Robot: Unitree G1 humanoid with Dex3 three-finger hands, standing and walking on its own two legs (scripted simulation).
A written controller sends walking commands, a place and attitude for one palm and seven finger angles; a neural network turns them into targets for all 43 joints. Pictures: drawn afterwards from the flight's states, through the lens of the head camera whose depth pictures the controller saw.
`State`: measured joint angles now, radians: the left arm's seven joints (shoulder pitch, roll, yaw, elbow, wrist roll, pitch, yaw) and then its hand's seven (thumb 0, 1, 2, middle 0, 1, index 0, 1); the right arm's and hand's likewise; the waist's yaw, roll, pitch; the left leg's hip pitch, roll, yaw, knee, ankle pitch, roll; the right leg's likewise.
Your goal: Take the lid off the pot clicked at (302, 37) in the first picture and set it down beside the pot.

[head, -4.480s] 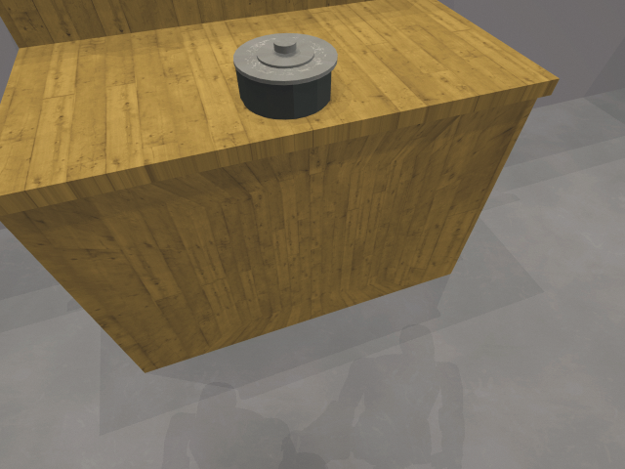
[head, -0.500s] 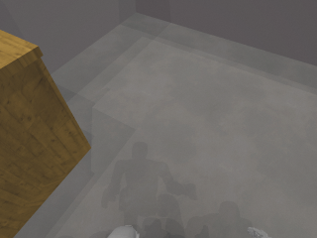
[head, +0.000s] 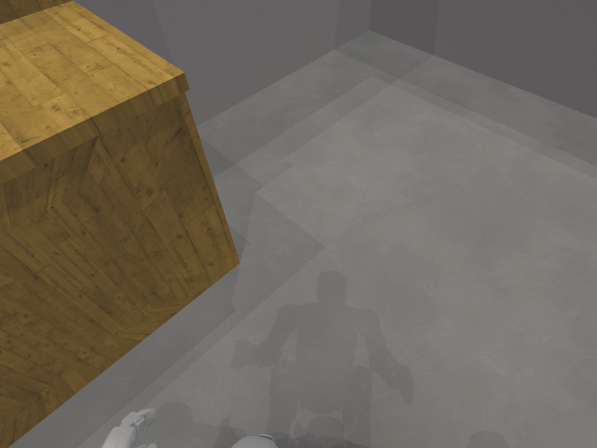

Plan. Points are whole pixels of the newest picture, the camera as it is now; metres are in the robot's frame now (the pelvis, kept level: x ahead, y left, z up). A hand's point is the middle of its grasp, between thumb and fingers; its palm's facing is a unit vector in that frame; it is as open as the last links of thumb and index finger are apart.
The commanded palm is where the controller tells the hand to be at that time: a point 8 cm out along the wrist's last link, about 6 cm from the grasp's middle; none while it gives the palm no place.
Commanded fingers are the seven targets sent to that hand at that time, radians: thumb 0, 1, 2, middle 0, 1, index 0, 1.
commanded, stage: turn to face it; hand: left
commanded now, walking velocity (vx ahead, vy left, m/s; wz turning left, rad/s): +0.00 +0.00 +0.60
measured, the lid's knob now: out of the picture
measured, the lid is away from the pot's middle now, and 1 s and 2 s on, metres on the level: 0.00 0.00 0.00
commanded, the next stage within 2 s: take the last steps up to it in 1.20 s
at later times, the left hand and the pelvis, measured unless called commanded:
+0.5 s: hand out of the picture -0.02 +0.27 -0.17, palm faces +0.35 -0.91 -0.24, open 7.4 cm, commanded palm none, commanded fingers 0.00 0.90 0.90 -0.20 -0.30 -0.20 -0.30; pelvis +0.00 +0.04 +0.01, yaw +18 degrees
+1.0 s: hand out of the picture +0.01 +0.24 -0.13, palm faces +0.54 -0.78 -0.30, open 7.4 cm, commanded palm none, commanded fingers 0.00 0.90 0.90 -0.20 -0.30 -0.20 -0.30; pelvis +0.02 +0.00 +0.01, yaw +35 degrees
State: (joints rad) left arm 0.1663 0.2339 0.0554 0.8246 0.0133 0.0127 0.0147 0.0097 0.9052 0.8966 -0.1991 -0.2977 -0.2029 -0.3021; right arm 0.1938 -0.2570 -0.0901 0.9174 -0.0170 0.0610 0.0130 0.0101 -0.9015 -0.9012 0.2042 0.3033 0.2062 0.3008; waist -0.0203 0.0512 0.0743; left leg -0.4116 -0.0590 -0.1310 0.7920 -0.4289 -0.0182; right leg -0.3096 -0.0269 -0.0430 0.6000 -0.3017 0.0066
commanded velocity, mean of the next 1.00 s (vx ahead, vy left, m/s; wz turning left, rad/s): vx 0.00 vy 0.00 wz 0.55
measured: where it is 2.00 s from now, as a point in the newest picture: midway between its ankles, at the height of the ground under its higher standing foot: outside the picture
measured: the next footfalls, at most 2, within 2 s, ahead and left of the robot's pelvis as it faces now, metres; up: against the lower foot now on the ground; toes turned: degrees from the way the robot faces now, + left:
left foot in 0.34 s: +0.03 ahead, +0.13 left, +0.00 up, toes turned +17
right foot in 0.88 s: +0.11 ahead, -0.08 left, +0.00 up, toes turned +33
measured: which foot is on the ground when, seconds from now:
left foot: up 0.00-0.32, down 0.34-0.88, up 0.90-1.00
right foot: down 0.00-0.34, up 0.36-0.86, down 0.88-1.00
